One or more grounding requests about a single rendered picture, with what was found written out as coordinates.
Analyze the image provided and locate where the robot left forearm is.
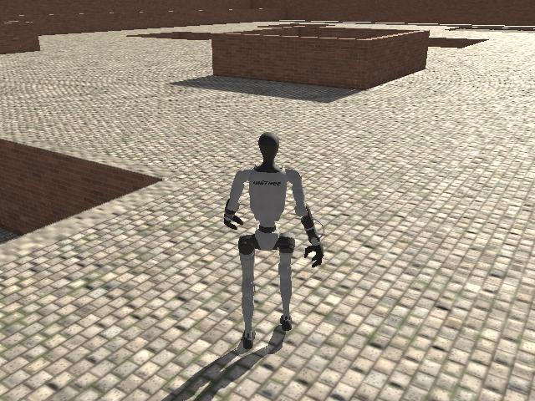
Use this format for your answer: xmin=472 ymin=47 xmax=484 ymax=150
xmin=224 ymin=198 xmax=236 ymax=221

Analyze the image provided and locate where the robot left upper arm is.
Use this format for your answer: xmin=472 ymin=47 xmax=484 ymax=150
xmin=227 ymin=168 xmax=251 ymax=211

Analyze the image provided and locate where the left robot foot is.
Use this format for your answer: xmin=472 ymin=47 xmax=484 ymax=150
xmin=243 ymin=327 xmax=256 ymax=349

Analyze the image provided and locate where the robot right shin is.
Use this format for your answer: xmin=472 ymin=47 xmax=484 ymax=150
xmin=280 ymin=263 xmax=292 ymax=320

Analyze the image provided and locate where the robot right upper arm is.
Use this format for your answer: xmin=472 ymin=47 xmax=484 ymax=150
xmin=286 ymin=169 xmax=308 ymax=217

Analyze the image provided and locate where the left robot hand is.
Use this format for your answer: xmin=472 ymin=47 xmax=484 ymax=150
xmin=224 ymin=215 xmax=243 ymax=230

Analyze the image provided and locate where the right robot hand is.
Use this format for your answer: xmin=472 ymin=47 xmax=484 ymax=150
xmin=304 ymin=242 xmax=324 ymax=268

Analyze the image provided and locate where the robot right forearm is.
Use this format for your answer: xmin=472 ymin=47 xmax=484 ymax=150
xmin=301 ymin=203 xmax=321 ymax=246

